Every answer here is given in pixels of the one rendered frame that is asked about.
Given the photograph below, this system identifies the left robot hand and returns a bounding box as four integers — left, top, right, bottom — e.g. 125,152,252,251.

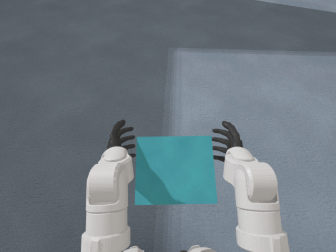
107,119,136,158

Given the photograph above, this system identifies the left robot forearm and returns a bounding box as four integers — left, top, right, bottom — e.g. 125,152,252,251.
81,146,134,252

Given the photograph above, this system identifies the right robot hand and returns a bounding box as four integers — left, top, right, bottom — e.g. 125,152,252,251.
212,121,243,162

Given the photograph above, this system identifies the carton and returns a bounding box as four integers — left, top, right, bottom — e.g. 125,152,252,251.
135,135,218,205

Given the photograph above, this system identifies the right robot forearm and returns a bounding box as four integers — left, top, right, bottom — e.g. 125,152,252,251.
223,146,290,252

